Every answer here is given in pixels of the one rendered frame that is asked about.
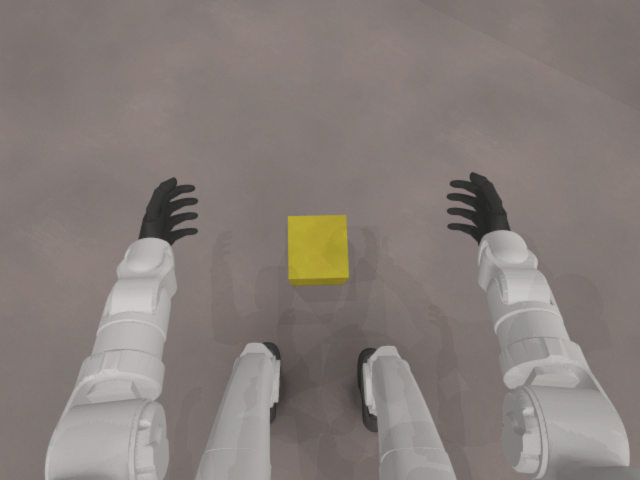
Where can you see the robot right upper arm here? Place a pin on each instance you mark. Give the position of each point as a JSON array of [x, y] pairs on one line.
[[560, 433]]

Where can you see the carton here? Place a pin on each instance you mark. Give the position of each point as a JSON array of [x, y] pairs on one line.
[[317, 250]]

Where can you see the robot right foot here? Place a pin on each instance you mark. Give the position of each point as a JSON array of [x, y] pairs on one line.
[[369, 420]]

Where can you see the robot left upper arm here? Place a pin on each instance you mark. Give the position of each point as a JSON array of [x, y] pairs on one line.
[[116, 440]]

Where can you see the left robot forearm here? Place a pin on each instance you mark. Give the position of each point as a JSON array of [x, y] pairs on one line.
[[126, 361]]

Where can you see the robot left thigh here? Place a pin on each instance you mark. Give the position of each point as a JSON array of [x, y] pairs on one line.
[[238, 447]]

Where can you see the right robot hand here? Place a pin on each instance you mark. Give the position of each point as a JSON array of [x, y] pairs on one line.
[[489, 215]]

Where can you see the right robot forearm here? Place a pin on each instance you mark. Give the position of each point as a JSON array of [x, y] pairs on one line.
[[535, 346]]

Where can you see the left robot hand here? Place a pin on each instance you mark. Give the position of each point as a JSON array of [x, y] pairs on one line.
[[158, 222]]

